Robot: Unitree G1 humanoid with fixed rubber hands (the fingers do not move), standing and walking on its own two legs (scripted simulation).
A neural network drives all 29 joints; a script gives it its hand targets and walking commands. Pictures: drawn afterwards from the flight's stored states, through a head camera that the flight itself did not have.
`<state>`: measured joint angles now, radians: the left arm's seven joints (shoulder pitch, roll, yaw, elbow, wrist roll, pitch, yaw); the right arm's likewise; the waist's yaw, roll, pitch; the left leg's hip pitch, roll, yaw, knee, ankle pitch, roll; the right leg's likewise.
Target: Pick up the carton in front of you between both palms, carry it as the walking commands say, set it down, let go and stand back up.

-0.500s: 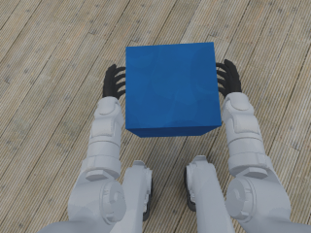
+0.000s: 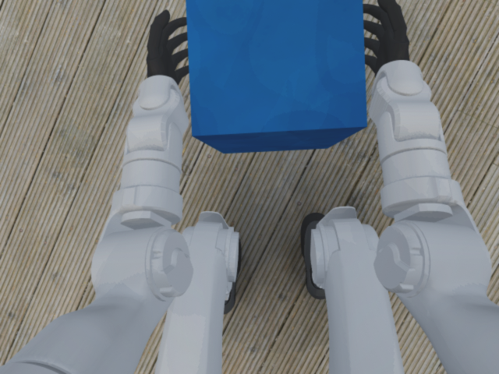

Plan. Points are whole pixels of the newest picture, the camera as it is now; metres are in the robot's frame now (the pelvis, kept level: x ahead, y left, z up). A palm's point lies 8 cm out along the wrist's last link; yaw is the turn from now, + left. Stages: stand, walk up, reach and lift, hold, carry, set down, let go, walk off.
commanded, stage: set down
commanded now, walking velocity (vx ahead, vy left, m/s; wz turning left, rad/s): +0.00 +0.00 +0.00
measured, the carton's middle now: (273, 81) +0.52 -0.03 -0.21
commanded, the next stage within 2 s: none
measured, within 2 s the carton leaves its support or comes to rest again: rests again in 1.42 s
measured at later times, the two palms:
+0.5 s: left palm (187, 84) +0.53 +0.12 -0.22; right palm (369, 66) +0.53 -0.18 -0.22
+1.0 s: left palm (189, 87) +0.53 +0.12 -0.23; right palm (372, 70) +0.53 -0.19 -0.23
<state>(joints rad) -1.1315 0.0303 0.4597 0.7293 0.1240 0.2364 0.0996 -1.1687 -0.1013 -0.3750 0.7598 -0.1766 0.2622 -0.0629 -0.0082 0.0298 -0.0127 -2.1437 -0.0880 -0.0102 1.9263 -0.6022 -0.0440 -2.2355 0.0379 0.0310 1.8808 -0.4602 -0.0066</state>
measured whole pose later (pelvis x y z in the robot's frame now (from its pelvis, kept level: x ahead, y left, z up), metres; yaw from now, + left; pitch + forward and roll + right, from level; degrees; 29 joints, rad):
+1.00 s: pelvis -0.01 +0.00 -0.08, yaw +1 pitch +36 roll +2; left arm -1.37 0.13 0.38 0.93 0.08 0.18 0.07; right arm -1.42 -0.30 -0.34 1.04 -0.08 0.18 0.02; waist -0.03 0.01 0.31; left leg -2.23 -0.13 -0.01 2.23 -0.64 -0.05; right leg -2.31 0.01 0.02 2.17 -0.50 -0.01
